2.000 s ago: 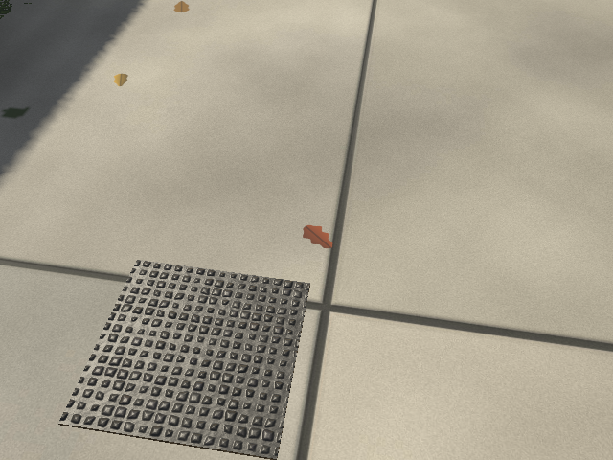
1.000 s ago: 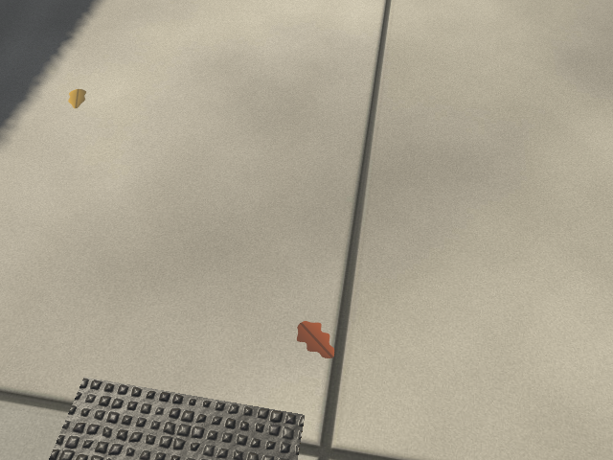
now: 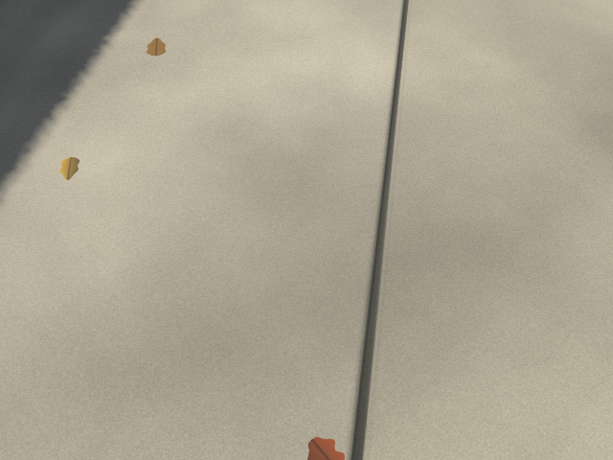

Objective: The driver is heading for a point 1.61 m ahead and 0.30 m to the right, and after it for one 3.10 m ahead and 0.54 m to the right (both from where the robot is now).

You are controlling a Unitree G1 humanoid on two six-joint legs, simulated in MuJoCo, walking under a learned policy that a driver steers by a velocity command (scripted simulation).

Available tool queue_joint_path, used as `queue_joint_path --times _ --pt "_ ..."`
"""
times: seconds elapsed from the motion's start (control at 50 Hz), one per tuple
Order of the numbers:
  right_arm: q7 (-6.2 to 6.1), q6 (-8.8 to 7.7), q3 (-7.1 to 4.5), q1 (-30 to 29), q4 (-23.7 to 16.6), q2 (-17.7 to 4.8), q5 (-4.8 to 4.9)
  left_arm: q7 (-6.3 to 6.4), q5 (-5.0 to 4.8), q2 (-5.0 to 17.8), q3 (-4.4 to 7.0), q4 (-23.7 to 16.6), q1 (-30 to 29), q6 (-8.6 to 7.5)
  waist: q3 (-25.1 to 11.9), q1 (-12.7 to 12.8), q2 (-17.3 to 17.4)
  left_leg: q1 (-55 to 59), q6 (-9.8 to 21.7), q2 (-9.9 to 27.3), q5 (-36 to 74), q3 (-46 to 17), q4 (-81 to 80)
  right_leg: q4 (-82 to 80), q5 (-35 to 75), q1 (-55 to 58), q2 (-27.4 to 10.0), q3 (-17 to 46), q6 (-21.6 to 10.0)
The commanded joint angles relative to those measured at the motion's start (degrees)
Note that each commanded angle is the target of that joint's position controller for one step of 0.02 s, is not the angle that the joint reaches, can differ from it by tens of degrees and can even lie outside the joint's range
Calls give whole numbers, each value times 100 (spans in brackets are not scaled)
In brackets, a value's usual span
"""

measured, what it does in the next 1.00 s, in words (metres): steps on the spot: right foot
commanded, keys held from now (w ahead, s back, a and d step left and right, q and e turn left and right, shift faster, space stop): no key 0.98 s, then w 0.02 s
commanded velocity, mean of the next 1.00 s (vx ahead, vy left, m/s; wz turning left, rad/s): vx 0.02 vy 0.00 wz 0.00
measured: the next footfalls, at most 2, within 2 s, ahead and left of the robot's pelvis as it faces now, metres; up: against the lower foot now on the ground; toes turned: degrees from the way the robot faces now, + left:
right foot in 0.06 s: +0.07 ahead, -0.12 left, +0.00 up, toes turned -2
right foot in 1.40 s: +0.23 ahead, -0.15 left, +0.00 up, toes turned -6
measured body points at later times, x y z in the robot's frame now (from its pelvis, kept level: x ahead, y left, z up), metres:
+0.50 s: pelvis +0.03 -0.01 +0.00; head +0.03 -0.01 +0.45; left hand +0.02 +0.20 -0.16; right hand +0.01 -0.23 -0.16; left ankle +0.00 +0.07 -0.74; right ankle +0.03 -0.12 -0.74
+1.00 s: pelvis +0.03 +0.00 +0.00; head +0.03 +0.00 +0.45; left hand +0.00 +0.20 -0.17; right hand -0.01 -0.21 -0.16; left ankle +0.00 +0.07 -0.74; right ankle +0.03 -0.12 -0.74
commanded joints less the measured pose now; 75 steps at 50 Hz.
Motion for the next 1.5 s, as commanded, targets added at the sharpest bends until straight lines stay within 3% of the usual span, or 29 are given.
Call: queue_joint_path --times 0.02,0.06,0.08,0.1,0.12,0.18,0.28,0.98,1.0,1.04,1.08,1.1,1.14,1.2,1.26,1.32,1.36,1.38,1.4,1.42,1.44,1.46,1.48,1.5 --pt "-29 39 -84 110 -110 -696 52 61 -21 157 -43 95 617 57 -392 186 737 -73 427 1370 2595 -867 -232 -1030 798 951 2 -72 -26" --pt "-16 84 -101 168 -115 -678 73 70 77 415 -42 96 566 3 -251 108 372 -619 88 1107 687 -954 -334 -1519 1854 1599 -488 437 -58" --pt "4 108 -129 437 -68 -593 69 68 92 612 -21 101 539 -37 -48 -124 7 -791 1 810 76 -836 -395 -1389 2386 1591 -751 670 -136" --pt "2 168 -55 737 76 -252 68 48 -21 551 -18 184 338 -11 107 -214 -559 -336 -66 635 -9 -692 -591 -1376 1823 992 -667 652 -249" --pt "-24 198 -105 580 139 -491 67 17 -28 251 -74 153 342 -17 336 -48 -187 -247 -81 677 127 -742 -461 -1537 1552 766 -526 586 -186" --pt "-15 205 -137 381 114 -550 59 71 -19 252 -97 266 440 -53 158 -23 -147 69 -77 771 710 -780 -375 -1655 1788 916 -465 534 -139" --pt "-42 208 -105 388 248 -441 58 85 -27 286 -91 329 432 -62 102 -29 135 183 -114 788 726 -760 -437 -1705 1805 1035 -478 530 -167" --pt "-64 200 18 706 532 -319 61 81 -20 132 -210 645 879 -15 265 -11 205 81 -80 845 520 -842 -599 -1780 1337 882 -444 443 -82" --pt "-60 202 21 769 546 -310 57 80 -13 102 -220 663 923 -11 156 -32 225 130 -63 810 20 -861 -686 -1776 1038 905 -388 402 -85" --pt "-55 256 -97 898 548 -589 67 64 27 164 -178 585 861 4 277 -116 516 113 129 830 -1637 -1145 -893 -1252 -30 514 -32 62 -133" --pt "-33 336 -242 1270 591 -856 54 -10 146 176 -142 351 559 18 735 -319 889 122 612 1506 -3566 -2045 -1438 -239 -880 -561 233 -422 -183" --pt "-18 346 -281 1415 617 -874 40 -60 206 122 -143 195 347 4 999 -415 962 20 843 1899 -3844 -2469 -1701 311 -862 -965 89 -437 -226" --pt "4 272 -306 1543 632 -818 -48 -150 197 195 -85 -80 10 -71 1144 -391 687 226 1088 2214 -3280 -2764 -1910 1260 -876 -1738 -204 -148 -277" --pt "25 102 -315 1300 502 -814 -21 -254 136 236 -4 -204 46 -238 769 -171 400 604 923 1959 -2105 -2169 -1767 1238 -332 -1835 -299 -89 -243" --pt "27 -18 -308 1290 462 -841 -9 -306 95 222 39 -415 -207 -271 636 -160 623 439 817 1702 -1413 -1593 -1596 640 32 -1389 -203 -261 -198" --pt "57 -72 -327 1287 428 -948 -23 -328 58 288 82 -627 -366 -263 659 -145 816 117 801 1670 -1195 -1363 -1369 46 166 -796 -118 -413 -246" --pt "92 -86 -348 1104 374 -1021 8 -322 39 301 123 -554 80 -299 602 123 727 -379 707 1575 -930 -1120 -896 -455 478 184 69 -635 -305" --pt "113 -101 -343 1052 352 -1017 9 -298 41 383 187 -381 617 -332 444 344 581 -692 609 1400 -379 -923 -327 -676 394 968 260 -720 -339" --pt "148 -140 -287 1040 329 -873 -16 -241 60 632 310 -121 1467 -407 43 688 151 -1086 441 1064 243 -529 863 -973 161 2039 93 -364 -440" --pt "209 -163 -165 925 33 -424 64 -162 149 1316 481 -14 2355 -461 -406 959 -1287 -2271 36 308 -538 225 3098 -2184 -1591 2972 -1519 2119 -923" --pt "260 -163 -250 845 -129 -660 -41 -167 106 1365 484 140 2565 -373 -424 789 -1462 -3073 101 -25 -1868 -216 4462 -3059 -2481 2853 -2160 4057 -1320" --pt "299 -129 -293 572 -218 -764 -102 -171 90 1144 402 -80 1740 -340 82 358 -645 -3323 211 471 -1390 -584 5021 -2924 -2651 2257 -2092 3505 -1250" --pt "351 -148 -286 346 -261 -721 -77 -214 66 886 333 -283 1169 -376 296 206 -120 -3205 227 666 -773 -669 4926 -2934 -1904 1696 -1875 2858 -1142" --pt "368 -161 -290 325 -249 -617 -28 -230 61 777 287 -359 899 -424 334 11 30 -2921 193 804 -402 -678 4647 -2997 -1023 1369 -1613 2221 -1009"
